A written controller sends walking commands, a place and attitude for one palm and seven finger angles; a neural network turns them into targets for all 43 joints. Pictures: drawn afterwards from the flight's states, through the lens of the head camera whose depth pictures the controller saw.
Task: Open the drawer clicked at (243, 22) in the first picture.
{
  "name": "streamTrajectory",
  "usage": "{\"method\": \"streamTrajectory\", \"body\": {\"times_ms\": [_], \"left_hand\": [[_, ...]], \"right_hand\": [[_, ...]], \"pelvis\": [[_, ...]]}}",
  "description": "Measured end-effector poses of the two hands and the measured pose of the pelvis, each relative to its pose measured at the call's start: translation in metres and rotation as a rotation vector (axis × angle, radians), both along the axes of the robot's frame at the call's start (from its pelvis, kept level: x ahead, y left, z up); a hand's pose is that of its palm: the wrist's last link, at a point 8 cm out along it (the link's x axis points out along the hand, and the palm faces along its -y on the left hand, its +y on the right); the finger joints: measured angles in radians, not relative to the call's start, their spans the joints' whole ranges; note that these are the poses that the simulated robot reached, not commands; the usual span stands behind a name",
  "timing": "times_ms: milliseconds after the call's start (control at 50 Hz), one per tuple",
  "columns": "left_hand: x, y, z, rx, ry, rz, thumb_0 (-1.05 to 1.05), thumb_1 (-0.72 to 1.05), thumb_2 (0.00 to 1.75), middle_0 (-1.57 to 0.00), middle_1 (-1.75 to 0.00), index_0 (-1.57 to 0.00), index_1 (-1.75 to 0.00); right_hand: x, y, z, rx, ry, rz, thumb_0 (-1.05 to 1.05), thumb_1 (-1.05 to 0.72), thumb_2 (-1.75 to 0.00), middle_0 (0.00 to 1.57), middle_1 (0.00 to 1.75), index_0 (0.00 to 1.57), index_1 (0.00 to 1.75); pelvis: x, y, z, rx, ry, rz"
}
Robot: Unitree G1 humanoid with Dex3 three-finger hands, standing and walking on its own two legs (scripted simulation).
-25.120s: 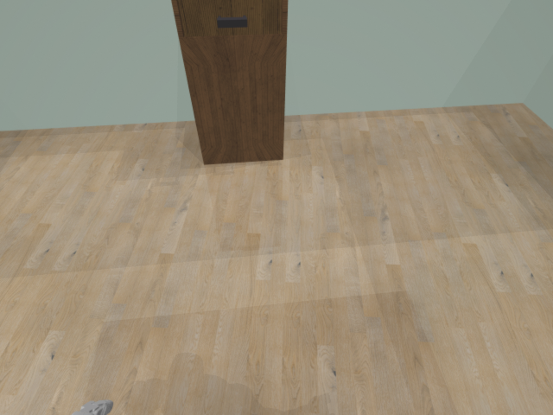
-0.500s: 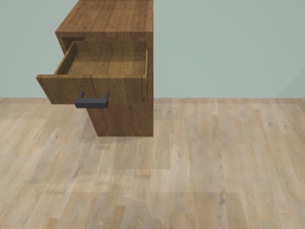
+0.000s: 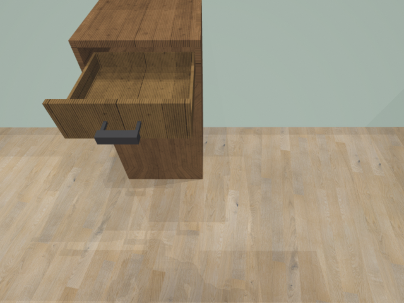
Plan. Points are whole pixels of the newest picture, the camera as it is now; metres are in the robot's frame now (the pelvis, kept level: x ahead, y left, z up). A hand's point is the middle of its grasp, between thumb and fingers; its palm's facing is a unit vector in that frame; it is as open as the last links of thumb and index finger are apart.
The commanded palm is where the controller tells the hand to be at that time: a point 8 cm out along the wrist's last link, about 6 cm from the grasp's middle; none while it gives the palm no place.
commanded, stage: stand and wait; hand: left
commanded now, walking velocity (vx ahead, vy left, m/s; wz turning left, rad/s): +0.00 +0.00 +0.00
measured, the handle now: (119, 130) +0.55 +0.27 -0.02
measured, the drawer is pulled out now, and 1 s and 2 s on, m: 0.30 0.30 0.30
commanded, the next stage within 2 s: none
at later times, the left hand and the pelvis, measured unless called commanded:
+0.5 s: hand out of the picture +0.10 +0.24 -0.15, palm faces -0.04 -0.94 -0.35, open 7.4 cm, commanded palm none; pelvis +0.01 +0.00 +0.00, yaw +0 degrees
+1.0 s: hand out of the picture +0.11 +0.25 -0.16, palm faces -0.04 -0.94 -0.35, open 7.4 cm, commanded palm none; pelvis +0.03 +0.00 +0.00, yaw -1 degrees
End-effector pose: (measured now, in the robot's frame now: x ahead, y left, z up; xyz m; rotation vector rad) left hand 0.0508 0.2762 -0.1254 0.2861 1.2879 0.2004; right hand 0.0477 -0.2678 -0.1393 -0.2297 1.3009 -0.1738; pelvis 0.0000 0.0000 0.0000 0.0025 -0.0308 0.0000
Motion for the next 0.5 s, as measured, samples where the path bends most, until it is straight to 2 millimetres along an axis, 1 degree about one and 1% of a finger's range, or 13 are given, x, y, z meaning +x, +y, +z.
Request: {"method": "streamTrajectory", "body": {"times_ms": [120, 260, 500], "left_hand": [[0.018, 0.003, 0.003, 0.009, -0.032, -0.018, 0.01, 0.91, 0.9, -0.2, -0.3, -0.2, -0.3], [0.034, 0.006, 0.007, 0.018, -0.055, -0.036, 0.01, 0.91, 0.9, -0.2, -0.3, -0.21, -0.3], [0.048, 0.011, 0.009, 0.032, -0.058, -0.05, 0.01, 0.91, 0.9, -0.2, -0.3, -0.21, -0.3]], "right_hand": [[0.01, -0.007, 0.003, -0.013, -0.02, 0.005, 0.01, -0.91, -0.9, 0.2, 0.3, 0.2, 0.3], [0.016, -0.014, 0.006, -0.027, -0.026, 0.006, 0.01, -0.91, -0.9, 0.2, 0.3, 0.2, 0.3], [0.022, -0.022, 0.009, -0.045, -0.017, 0.004, 0.01, -0.91, -0.9, 0.2, 0.3, 0.2, 0.3]], "pelvis": [[0.003, -0.001, 0.0, 0.001, 0.002, -0.002], [0.007, -0.002, 0.001, 0.001, 0.006, -0.005], [0.014, -0.002, 0.001, 0.001, 0.011, -0.008]]}}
